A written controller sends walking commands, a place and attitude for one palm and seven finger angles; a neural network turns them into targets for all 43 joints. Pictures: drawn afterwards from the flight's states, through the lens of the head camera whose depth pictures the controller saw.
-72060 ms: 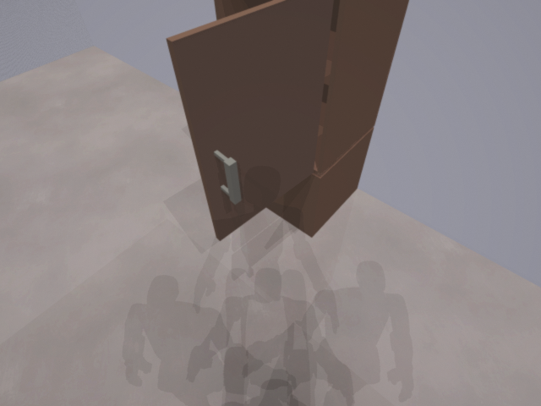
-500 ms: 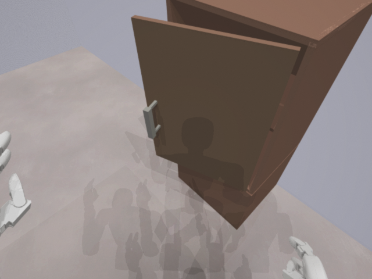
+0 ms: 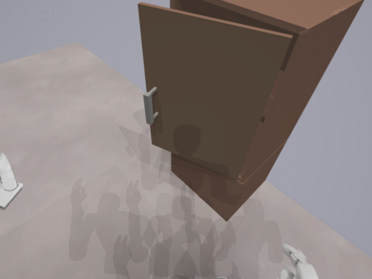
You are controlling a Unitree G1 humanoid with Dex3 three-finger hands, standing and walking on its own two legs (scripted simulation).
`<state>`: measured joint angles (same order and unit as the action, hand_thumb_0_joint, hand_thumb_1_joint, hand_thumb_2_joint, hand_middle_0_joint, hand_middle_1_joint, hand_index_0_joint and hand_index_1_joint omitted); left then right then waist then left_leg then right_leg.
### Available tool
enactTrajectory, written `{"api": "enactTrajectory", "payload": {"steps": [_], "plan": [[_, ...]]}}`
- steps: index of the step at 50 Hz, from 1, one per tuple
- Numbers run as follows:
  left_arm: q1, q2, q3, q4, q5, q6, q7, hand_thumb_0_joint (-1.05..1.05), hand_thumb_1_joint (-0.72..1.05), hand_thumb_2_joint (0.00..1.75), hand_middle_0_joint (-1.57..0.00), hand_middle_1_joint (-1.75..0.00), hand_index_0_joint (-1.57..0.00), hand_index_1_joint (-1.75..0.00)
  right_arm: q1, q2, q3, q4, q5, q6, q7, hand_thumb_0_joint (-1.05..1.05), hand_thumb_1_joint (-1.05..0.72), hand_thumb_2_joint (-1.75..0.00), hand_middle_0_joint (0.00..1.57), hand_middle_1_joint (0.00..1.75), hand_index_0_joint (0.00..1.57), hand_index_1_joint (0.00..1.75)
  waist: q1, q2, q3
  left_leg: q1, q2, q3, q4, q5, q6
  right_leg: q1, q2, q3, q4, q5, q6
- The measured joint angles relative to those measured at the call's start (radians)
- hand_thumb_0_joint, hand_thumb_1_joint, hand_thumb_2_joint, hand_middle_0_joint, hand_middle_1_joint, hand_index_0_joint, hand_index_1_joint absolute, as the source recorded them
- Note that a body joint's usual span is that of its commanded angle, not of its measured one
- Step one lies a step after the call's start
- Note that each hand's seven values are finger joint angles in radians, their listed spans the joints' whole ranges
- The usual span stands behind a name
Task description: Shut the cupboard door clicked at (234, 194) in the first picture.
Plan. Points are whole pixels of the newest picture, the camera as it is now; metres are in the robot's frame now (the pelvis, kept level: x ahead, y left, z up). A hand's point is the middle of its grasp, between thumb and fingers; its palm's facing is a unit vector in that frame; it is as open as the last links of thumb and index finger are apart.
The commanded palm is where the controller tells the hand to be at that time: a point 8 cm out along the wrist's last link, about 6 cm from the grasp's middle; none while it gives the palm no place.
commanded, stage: step back with the hand held close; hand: left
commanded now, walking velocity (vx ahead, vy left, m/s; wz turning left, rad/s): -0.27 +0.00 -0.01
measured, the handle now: (152, 106) +0.70 +0.16 -0.06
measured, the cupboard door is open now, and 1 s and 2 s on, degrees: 19 19 19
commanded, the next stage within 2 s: stop stepping back and stand still in 0.96 s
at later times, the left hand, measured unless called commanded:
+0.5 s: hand out of the picture +0.14 +0.28 +0.19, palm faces +0.60 -0.64 -0.47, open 7.4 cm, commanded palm +0.07 +0.30 +0.20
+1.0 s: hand out of the picture +0.05 +0.26 +0.19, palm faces +0.55 -0.75 -0.37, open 7.4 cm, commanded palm -0.01 +0.28 +0.20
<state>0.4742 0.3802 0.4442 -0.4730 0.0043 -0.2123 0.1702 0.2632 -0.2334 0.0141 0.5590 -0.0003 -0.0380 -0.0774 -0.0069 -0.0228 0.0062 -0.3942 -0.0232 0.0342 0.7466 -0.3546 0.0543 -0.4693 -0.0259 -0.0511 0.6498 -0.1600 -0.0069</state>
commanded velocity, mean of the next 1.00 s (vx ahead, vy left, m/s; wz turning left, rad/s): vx -0.40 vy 0.00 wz -0.12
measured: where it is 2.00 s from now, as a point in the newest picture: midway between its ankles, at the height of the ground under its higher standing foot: outside the picture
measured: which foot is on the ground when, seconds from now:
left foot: down 0.00-0.98, up 1.00-1.00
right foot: down 0.00-0.68, up 0.70-0.96, down 0.98-1.00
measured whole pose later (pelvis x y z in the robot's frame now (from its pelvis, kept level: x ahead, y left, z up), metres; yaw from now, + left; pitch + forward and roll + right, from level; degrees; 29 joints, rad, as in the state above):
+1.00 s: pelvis -0.15 -0.02 +0.00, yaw +0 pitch +4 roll -2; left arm 0.45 0.39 0.47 -0.52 -0.06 -0.22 0.18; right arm 0.13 -0.14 0.01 0.64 -0.01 -0.12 -0.03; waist 0.07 -0.01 -0.03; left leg -0.62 0.16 0.19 0.54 -0.10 -0.01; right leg -0.16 0.02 -0.01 0.54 -0.48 -0.02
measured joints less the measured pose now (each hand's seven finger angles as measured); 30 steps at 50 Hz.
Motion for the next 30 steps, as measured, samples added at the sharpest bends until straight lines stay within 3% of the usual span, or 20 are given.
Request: {"api": "enactTrajectory", "payload": {"steps": [6,12,19,25,28,30], "plan": [[0.006,0.036,0.035,-0.017,-0.002,-0.035,0.012,0.01,0.88,0.90,-0.21,-0.30,-0.22,-0.30,0.012,-0.010,-0.012,0.006,0.000,-0.010,0.006,0.01,-0.90,-0.90,0.20,0.30,0.20,0.30,-0.014,0.000,-0.002,-0.026,0.005,0.002,0.010,-0.011,-0.005,-0.016,0.002,-0.002,-0.013,0.023,-0.005],[0.024,0.042,0.033,-0.003,-0.009,-0.033,0.018,0.01,0.88,0.90,-0.21,-0.30,-0.21,-0.30,-0.001,-0.017,-0.020,0.014,0.004,-0.003,0.013,0.01,-0.91,-0.90,0.20,0.30,0.20,0.30,-0.020,0.003,0.001,-0.050,0.002,0.011,-0.001,0.005,0.000,-0.033,-0.001,0.006,-0.037,0.051,0.001],[0.017,0.056,0.037,-0.019,0.011,-0.030,0.006,0.01,0.88,0.90,-0.21,-0.30,-0.22,-0.30,0.011,0.004,-0.022,0.009,0.004,-0.019,0.002,0.01,-0.90,-0.90,0.20,0.30,0.20,0.30,-0.043,0.002,0.019,-0.081,0.012,0.006,0.036,0.060,0.006,-0.039,0.036,0.080,0.049,-0.002,0.025],[0.007,0.030,0.079,-0.028,0.012,-0.043,-0.002,0.01,0.88,0.90,-0.21,-0.30,-0.22,-0.30,-0.014,0.017,-0.025,0.021,0.001,-0.029,0.004,0.01,-0.90,-0.90,0.20,0.30,0.20,0.30,0.001,0.000,0.020,-0.107,0.043,0.042,0.110,-0.050,0.000,-0.065,0.029,0.080,0.120,-0.041,0.021],[-0.025,-0.008,0.056,-0.027,-0.002,-0.032,0.005,0.01,0.88,0.90,-0.21,-0.30,-0.22,-0.30,-0.048,0.016,-0.031,0.040,-0.005,-0.031,0.015,0.01,-0.90,-0.90,0.20,0.30,0.20,0.30,0.020,-0.007,0.019,-0.127,0.024,0.044,0.109,-0.128,-0.015,-0.080,0.014,0.087,0.098,-0.017,0.019],[-0.047,-0.023,0.025,-0.030,-0.011,-0.019,0.013,0.01,0.88,0.90,-0.21,-0.30,-0.21,-0.30,-0.077,0.015,-0.035,0.055,-0.008,-0.020,0.028,0.01,-0.91,-0.90,0.20,0.30,0.20,0.30,0.019,-0.016,0.026,-0.135,0.010,0.042,0.085,-0.153,-0.031,-0.078,0.000,0.087,0.052,0.017,0.021]]}}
